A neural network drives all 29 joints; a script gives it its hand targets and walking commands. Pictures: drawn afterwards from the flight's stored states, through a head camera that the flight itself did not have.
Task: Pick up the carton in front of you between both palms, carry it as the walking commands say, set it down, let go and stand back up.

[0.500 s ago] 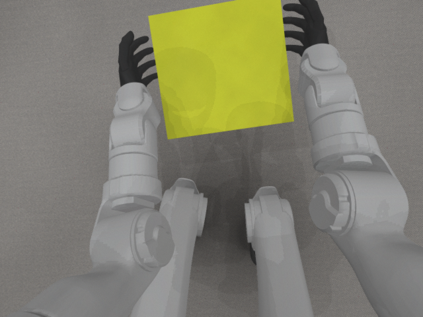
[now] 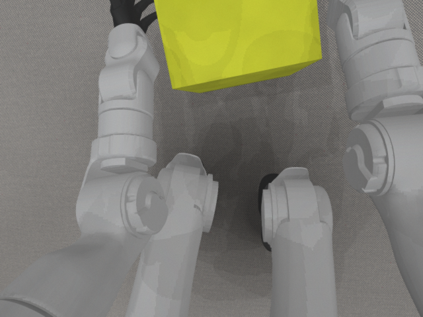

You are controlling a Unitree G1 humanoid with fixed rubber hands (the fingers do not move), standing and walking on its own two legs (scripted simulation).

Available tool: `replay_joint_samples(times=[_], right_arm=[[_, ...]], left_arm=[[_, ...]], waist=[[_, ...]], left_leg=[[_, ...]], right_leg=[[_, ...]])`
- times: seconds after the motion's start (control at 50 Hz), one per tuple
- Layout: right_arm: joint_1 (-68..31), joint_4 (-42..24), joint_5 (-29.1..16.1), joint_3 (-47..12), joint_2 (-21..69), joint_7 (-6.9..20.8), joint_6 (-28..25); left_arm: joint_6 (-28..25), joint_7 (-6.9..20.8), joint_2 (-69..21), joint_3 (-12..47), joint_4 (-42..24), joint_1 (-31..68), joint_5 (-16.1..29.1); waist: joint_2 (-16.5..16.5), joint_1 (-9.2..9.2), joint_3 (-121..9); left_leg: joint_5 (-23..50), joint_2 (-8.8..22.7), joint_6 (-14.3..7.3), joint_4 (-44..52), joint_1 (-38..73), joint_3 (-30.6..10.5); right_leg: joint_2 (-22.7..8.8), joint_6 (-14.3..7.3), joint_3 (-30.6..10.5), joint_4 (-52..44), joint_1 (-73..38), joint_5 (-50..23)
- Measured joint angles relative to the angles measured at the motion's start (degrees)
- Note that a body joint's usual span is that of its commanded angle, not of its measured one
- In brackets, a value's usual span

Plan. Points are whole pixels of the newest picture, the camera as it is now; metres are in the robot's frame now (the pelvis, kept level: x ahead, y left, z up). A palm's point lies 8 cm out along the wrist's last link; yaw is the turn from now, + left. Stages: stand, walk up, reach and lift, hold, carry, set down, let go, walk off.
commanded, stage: set down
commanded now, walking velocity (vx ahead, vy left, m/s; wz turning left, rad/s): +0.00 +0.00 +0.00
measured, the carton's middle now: (234, 23) +0.54 +0.02 -0.27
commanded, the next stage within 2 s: none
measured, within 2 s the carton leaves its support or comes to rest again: neither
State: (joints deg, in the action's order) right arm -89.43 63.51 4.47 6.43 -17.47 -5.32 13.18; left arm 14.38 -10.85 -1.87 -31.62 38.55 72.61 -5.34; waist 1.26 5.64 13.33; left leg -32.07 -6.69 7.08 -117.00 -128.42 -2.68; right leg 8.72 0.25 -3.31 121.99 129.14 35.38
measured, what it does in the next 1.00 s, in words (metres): stands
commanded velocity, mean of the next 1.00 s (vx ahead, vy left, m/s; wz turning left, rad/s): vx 0.00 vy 0.00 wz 0.00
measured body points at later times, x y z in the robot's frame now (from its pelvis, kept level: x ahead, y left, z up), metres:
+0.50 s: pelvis +0.00 +0.00 -0.01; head +0.36 -0.03 +0.25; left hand +0.52 +0.17 -0.17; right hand +0.59 -0.12 -0.17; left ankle +0.12 +0.14 -0.37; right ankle +0.09 -0.10 -0.37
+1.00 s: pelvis +0.00 +0.00 -0.02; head +0.36 -0.03 +0.24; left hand +0.53 +0.18 -0.18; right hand +0.60 -0.13 -0.17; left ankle +0.12 +0.14 -0.37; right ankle +0.09 -0.10 -0.37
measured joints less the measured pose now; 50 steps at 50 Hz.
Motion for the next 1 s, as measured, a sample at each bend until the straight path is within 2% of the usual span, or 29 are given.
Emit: replay_joint_samples(times=[0.22, 0.52, 0.74, 1.0], right_arm=[[-0.2, 3.4, 3.0, 2.8, 0.2, 2.3, -2.0], [-2.3, 5.0, 7.7, 7.0, -0.1, 5.8, -2.0], [-3.3, 5.1, 9.4, 8.9, 0.3, 8.5, -2.1], [-3.5, 4.6, 9.5, 8.8, -0.2, 10.4, -2.9]], left_arm=[[-1.9, 3.1, -0.4, -2.9, 2.2, -0.5, -2.5], [-2.1, 7.4, 0.5, -6.7, 4.1, 1.7, -6.1], [-2.9, 9.2, 2.5, -8.7, 6.9, 3.3, -7.6], [-4.4, 9.8, 4.5, -8.5, 10.3, 4.8, -7.6]], waist=[[-1.0, 0.02, -0.7], [-1.2, -0.04, 1.2], [-1.6, -0.82, 2.3], [-2.1, -0.98, 3.8]], left_leg=[[-0.5, -0.2, -0.3, -2.2, -0.5, 0.3], [-0.4, 0.0, -0.1, -3.1, 0.1, 0.6], [-0.8, 0.2, -0.2, -4.1, 0.2, 0.7], [-1.4, 0.6, -0.6, -5.5, 0.4, 1.0]], right_leg=[[-0.5, -0.1, 0.2, 2.2, 0.3, 0.7], [-1.2, -0.8, 0.6, 3.4, 0.0, 0.5], [-1.9, -1.4, 1.1, 4.3, -0.1, 0.9], [-2.6, -1.6, 1.4, 5.6, -0.3, 1.5]])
